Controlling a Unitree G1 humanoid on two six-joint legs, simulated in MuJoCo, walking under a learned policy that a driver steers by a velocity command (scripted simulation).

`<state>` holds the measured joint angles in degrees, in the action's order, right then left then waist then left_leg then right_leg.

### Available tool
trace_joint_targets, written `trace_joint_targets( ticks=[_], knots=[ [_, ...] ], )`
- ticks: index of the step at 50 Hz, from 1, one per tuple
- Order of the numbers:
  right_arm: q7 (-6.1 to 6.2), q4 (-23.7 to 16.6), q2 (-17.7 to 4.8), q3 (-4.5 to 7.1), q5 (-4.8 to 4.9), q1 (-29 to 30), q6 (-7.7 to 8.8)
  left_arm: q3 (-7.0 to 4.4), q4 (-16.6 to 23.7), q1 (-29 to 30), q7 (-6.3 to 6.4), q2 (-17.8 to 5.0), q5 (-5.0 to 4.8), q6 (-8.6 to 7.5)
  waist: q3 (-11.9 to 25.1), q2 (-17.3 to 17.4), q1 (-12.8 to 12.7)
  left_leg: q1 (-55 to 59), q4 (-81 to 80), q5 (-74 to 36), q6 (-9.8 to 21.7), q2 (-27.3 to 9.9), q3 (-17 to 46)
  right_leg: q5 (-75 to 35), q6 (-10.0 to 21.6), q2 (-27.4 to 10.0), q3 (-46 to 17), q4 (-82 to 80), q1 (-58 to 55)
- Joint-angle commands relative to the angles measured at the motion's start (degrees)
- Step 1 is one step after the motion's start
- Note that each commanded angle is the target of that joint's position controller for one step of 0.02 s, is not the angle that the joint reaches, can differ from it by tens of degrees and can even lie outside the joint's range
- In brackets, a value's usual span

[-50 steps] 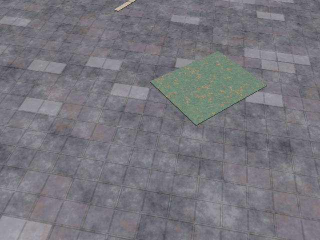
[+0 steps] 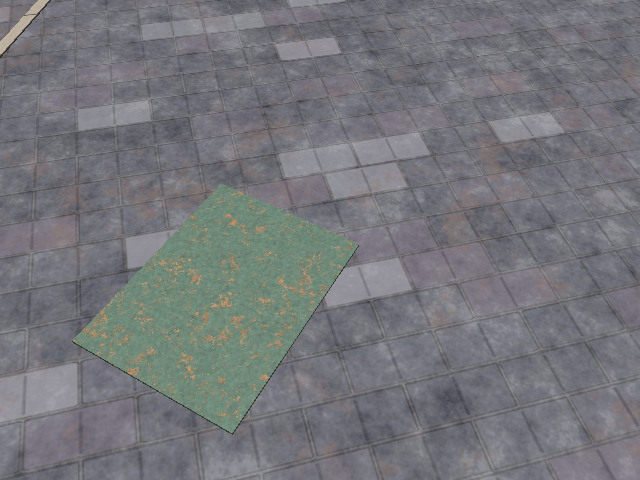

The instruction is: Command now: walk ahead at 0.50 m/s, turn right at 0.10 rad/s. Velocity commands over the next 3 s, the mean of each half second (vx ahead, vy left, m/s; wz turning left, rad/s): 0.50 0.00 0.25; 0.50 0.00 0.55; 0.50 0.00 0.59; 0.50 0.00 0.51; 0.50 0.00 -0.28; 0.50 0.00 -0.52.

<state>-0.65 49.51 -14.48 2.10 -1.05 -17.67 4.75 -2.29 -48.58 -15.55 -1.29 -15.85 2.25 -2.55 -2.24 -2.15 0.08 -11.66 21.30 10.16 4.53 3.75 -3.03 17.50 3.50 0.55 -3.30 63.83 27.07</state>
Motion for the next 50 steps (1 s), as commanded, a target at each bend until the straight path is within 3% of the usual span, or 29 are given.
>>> trace_joint_targets(
  ticks=[1,4,6,10,12,14,15,16,17,18,19,20,21,22,25,31,36,38,40,41,42,43,44,45,46,47,48,50],
  knots=[
    [-0.12,-0.74,-5.99,1.24,0.58,-3.14,1.45,-0.14,2.78,-0.97,-0.69,-2.32,0.47,0.35,0.69,6.73,-0.98,4.84,-12.42,-14.98,8.16,-15.25,13.61,-3.89,-1.35,-3.73,1.27,-3.38,7.67],
    [-0.16,0.96,-5.19,0.98,0.84,-5.66,1.04,0.77,5.62,8.03,-0.99,-1.22,0.26,0.11,-1.39,6.40,0.75,4.42,-13.70,-17.32,7.26,-12.68,10.07,-10.38,-2.76,-5.11,4.22,-13.98,9.10],
    [-0.09,2.08,-5.81,1.13,0.94,-7.80,0.90,1.48,6.99,12.62,-1.10,-0.15,-0.06,-0.15,-1.64,6.55,1.94,4.02,-12.91,-19.73,6.61,-11.74,9.23,-13.91,-3.36,-4.15,5.59,-21.44,6.34],
    [0.32,3.42,-7.50,1.56,0.55,-10.48,0.32,1.58,8.25,17.06,-0.54,-1.24,-0.67,-0.66,-1.26,6.58,3.04,7.45,-9.09,-23.61,6.30,-13.63,11.93,-14.92,-3.23,-2.16,5.65,-28.76,2.56],
    [0.63,3.49,-8.19,1.81,0.29,-9.68,0.02,1.18,8.28,16.10,-0.09,-2.45,-0.71,-1.18,-0.85,6.79,1.79,8.92,-6.04,-25.34,5.67,-14.75,13.93,-11.63,-2.24,-1.50,4.81,-31.49,-0.92],
    [0.69,3.39,-8.67,2.03,0.49,-8.09,-0.17,0.16,5.44,6.87,0.70,-4.37,-0.38,-2.17,2.97,5.24,-2.77,7.54,4.31,-29.90,4.04,-12.61,13.04,-9.90,-0.49,0.27,5.04,-37.68,-13.93],
    [0.52,2.77,-7.36,1.75,0.86,-7.78,-0.02,-0.93,3.29,-1.54,1.48,-7.35,0.62,-2.99,8.52,2.25,-6.00,1.43,15.74,-23.94,2.85,-9.35,10.78,-8.62,1.51,-4.43,0.45,-38.69,-26.68],
    [0.50,-0.09,-2.64,0.70,2.02,-8.74,0.17,-2.18,3.42,-9.20,2.36,-12.68,1.98,-3.17,17.43,-6.23,-7.86,-11.41,33.38,-1.73,0.99,-3.70,6.29,-0.74,4.87,-20.73,-17.48,-40.89,-41.43],
    [0.88,-0.72,-3.30,1.19,2.18,-11.93,-0.52,-2.94,3.00,-7.99,2.21,-13.94,0.69,-1.87,19.93,-13.64,-5.31,-22.68,44.37,20.71,0.76,0.71,4.28,3.56,9.50,-27.50,-34.92,-47.42,-43.08],
    [1.16,0.65,-6.70,2.11,0.79,-9.95,-1.48,-1.82,4.05,-3.50,1.93,-8.46,-0.17,-1.37,11.49,-4.78,-3.59,-25.59,48.09,17.33,1.16,-3.51,6.92,8.18,8.62,-24.79,-29.41,-48.56,-35.95],
    [0.52,0.57,-5.49,2.10,0.50,-7.13,-1.68,-0.94,4.49,0.31,1.72,-4.69,-0.58,-1.64,5.26,-1.73,-2.51,-25.30,47.09,12.66,0.88,-5.45,7.11,5.86,7.57,-21.76,-21.52,-50.38,-28.89],
    [0.07,0.48,-3.99,1.99,0.44,-6.01,-2.02,-0.56,4.41,2.18,1.63,-2.99,-0.53,-2.00,2.33,-1.93,-1.22,-23.48,45.17,9.89,0.39,-6.96,6.70,0.41,6.03,-19.19,-15.13,-52.45,-23.88],
    [-0.37,0.25,-3.90,2.21,-0.39,-5.27,-2.68,-0.35,3.76,2.15,1.83,-2.19,-0.72,-2.46,0.90,-3.32,-0.24,-22.24,43.84,8.79,-0.15,-7.99,6.43,-4.04,5.10,-17.41,-10.43,-53.54,-20.89],
    [-0.81,0.39,-3.12,2.15,-0.81,-5.65,-3.42,-0.40,3.23,1.87,1.90,-2.12,-0.81,-2.97,0.73,-3.76,0.55,-21.11,43.90,7.61,-0.73,-8.22,5.93,-7.62,4.66,-16.36,-7.09,-54.17,-19.42],
    [-1.71,-1.44,-2.29,2.20,-0.86,-1.70,-4.46,-0.92,1.75,-0.36,1.88,-2.81,-1.47,-4.31,0.67,-2.46,1.20,-24.26,43.47,2.73,-1.67,-8.82,5.34,-15.20,5.23,-15.99,-0.84,-55.79,-20.13],
    [-3.03,-6.04,-1.16,1.29,-0.78,10.34,-4.48,-1.23,-0.73,-3.97,1.81,-3.05,-1.09,-4.16,-2.06,-1.98,-0.40,-27.38,29.13,-8.89,-2.56,-8.89,2.26,-21.86,4.81,-14.01,9.71,-56.05,-21.88],
    [-3.80,-9.58,-1.71,0.73,-1.19,18.34,-4.35,-1.95,-2.83,-8.14,2.38,-5.52,-1.00,-3.36,-3.61,-1.78,-2.51,-24.12,17.76,-6.61,0.35,-7.47,-2.73,-28.07,3.95,-16.36,13.99,-53.69,-28.16],
    [-3.58,-10.05,-2.32,0.99,-1.41,18.31,-4.37,-2.18,-3.43,-8.68,2.69,-6.51,-0.86,-2.57,-2.82,-2.27,-1.96,-21.22,15.42,-1.41,2.35,-5.20,-4.71,-40.17,3.23,-16.79,16.05,-48.77,-31.49],
    [-2.99,-8.83,-3.63,1.77,-1.55,12.88,-4.21,-2.65,-3.80,-8.72,2.93,-8.41,-0.76,-1.53,1.18,-3.52,0.67,-13.45,13.88,4.87,4.91,-0.91,-6.54,-56.44,2.69,-16.84,17.81,-37.07,-33.33],
    [-2.48,-6.80,-4.80,2.58,-1.68,5.98,-3.69,-2.78,-3.64,-8.51,2.89,-9.04,-0.90,-0.91,5.35,-2.68,3.59,-5.05,10.84,4.93,6.48,1.41,-6.41,-56.14,2.15,-16.35,18.59,-26.34,-31.30],
    [-1.58,-3.64,-7.95,4.06,-2.29,-3.97,-3.25,-2.59,-2.59,-7.89,2.75,-8.60,-0.85,-0.68,11.08,1.14,8.05,9.72,7.20,5.39,8.94,-0.94,-0.52,-44.00,0.21,-15.05,19.12,-10.85,-21.60],
    [-0.65,-3.89,-14.96,5.84,-2.15,-5.26,-3.33,-1.10,1.43,-9.38,1.77,-1.82,-1.50,-1.07,16.09,14.03,5.51,27.08,4.37,10.98,15.41,-18.53,26.79,-0.35,-3.19,-7.25,18.66,9.12,2.60],
    [-0.44,-5.38,-16.74,6.17,-0.33,-6.08,-4.00,-1.97,4.18,-3.97,1.33,-5.52,-1.20,-1.76,19.60,11.27,6.87,30.17,-4.49,6.52,19.58,-24.36,47.63,13.64,-4.46,0.02,6.10,18.83,12.94],
    [0.06,-4.25,-15.24,5.82,0.06,-4.51,-4.36,-1.93,5.60,1.55,1.08,-5.73,-1.31,-2.30,11.53,5.84,6.55,26.13,-4.91,0.49,17.78,-22.42,37.06,7.56,-3.73,-3.76,2.19,18.02,18.17],
    [0.42,-3.94,-12.07,5.05,0.48,-1.96,-4.09,-1.38,5.33,1.20,1.10,-4.70,-1.66,-2.98,5.83,3.39,4.20,17.98,-5.15,-6.63,15.79,-20.42,30.15,2.56,-3.39,-5.94,2.37,12.73,16.14],
    [0.60,-4.22,-9.86,4.44,0.46,0.88,-3.68,-1.47,4.38,0.19,1.24,-4.47,-1.22,-2.87,3.05,1.33,1.51,11.88,-5.73,-12.29,13.25,-16.96,25.11,1.05,-3.43,-7.43,2.11,7.78,12.32],
    [0.74,-4.44,-8.24,3.88,0.91,2.89,-3.28,-1.46,4.17,-1.10,1.23,-4.38,-0.10,-1.91,2.50,1.82,-0.60,7.59,-6.45,-16.32,12.14,-14.30,21.60,0.78,-4.03,-7.99,1.78,5.07,8.54],
    [0.45,-4.61,-7.56,3.48,1.19,2.78,-2.11,-1.44,4.00,-2.43,0.85,-3.76,0.75,0.04,3.89,2.56,-1.89,4.70,-7.14,-21.15,12.17,-12.25,19.16,0.72,-5.19,-7.70,2.17,2.32,5.20]
  ],
)
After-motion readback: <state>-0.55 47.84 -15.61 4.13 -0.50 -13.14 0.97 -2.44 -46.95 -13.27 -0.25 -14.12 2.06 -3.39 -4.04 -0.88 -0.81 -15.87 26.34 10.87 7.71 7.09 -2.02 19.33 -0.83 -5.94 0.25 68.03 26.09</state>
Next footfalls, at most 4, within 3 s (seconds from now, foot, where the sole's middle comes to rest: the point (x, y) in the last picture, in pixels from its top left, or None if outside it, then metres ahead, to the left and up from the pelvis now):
0.30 right None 0.32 -0.12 -0.78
0.84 left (250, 456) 0.53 0.15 -0.78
1.38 right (246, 311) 0.89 0.19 -0.78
1.90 left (99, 318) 0.86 0.54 -0.78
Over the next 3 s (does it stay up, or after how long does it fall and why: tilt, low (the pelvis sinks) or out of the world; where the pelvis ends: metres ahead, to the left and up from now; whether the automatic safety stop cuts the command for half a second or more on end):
stays up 1.20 0.87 -0.02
